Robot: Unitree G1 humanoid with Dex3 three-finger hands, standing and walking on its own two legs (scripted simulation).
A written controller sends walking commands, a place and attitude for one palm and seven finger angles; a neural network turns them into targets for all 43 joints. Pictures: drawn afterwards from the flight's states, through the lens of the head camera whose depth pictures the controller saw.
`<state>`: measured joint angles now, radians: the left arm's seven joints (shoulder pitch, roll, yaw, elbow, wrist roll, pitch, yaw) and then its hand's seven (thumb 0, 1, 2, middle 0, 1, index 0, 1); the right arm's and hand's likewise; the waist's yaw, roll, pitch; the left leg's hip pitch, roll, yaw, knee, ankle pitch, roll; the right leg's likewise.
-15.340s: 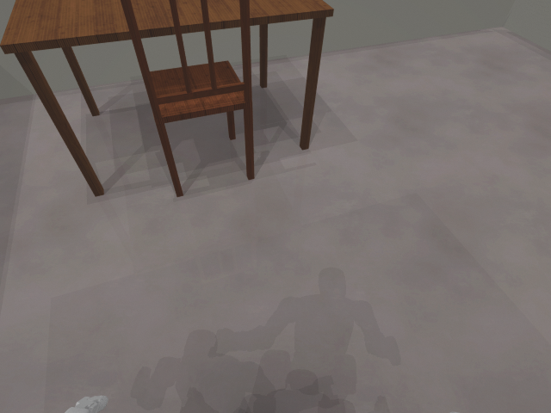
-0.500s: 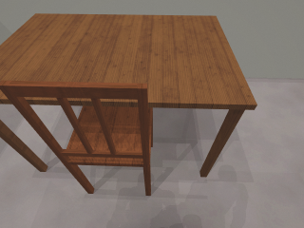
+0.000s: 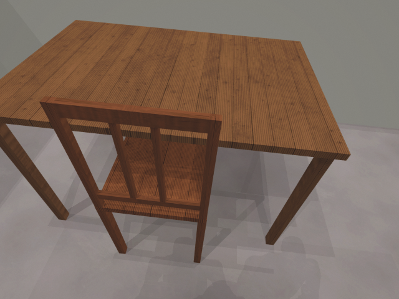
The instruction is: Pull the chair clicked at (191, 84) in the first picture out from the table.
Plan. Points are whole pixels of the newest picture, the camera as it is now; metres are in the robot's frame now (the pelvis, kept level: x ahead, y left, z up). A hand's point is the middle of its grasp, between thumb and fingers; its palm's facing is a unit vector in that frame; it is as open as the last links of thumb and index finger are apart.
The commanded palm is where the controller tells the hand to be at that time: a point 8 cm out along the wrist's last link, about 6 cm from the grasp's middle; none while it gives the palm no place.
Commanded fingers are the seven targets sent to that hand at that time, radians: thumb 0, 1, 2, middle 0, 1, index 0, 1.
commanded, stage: come to a stop and stand still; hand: left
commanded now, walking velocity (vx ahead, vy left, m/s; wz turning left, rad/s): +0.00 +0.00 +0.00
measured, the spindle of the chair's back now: (125, 165) +0.46 +0.25 -0.07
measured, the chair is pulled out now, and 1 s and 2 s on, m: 0.00 0.00 0.00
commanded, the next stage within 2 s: look again from close up in 0.50 s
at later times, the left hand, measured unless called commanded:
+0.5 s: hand out of the picture -0.01 +0.16 -0.18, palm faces +0.03 -0.99 -0.14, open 7.4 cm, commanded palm none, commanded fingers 0.00 0.90 0.90 -0.20 -0.30 -0.20 -0.30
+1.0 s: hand out of the picture +0.03 +0.19 -0.18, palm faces +0.00 -0.98 -0.22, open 7.4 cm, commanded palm none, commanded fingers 0.00 0.90 0.90 -0.20 -0.30 -0.20 -0.30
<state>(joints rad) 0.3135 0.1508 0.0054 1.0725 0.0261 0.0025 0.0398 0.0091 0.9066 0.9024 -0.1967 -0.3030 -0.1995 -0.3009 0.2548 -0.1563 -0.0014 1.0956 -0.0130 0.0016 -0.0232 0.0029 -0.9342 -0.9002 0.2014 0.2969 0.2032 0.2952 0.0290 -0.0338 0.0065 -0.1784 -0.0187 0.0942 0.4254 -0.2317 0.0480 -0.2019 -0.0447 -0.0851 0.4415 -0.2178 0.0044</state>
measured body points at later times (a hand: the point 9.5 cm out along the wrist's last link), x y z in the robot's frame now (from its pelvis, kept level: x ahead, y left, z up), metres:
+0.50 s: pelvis +0.02 +0.02 +0.00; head +0.03 +0.03 +0.45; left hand -0.01 +0.22 -0.17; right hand -0.01 -0.17 -0.16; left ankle +0.00 +0.08 -0.74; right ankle +0.01 -0.12 -0.74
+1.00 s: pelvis +0.03 +0.01 -0.01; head +0.03 +0.01 +0.44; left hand +0.03 +0.24 -0.16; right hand +0.04 -0.21 -0.17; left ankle +0.00 +0.09 -0.74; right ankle +0.01 -0.12 -0.74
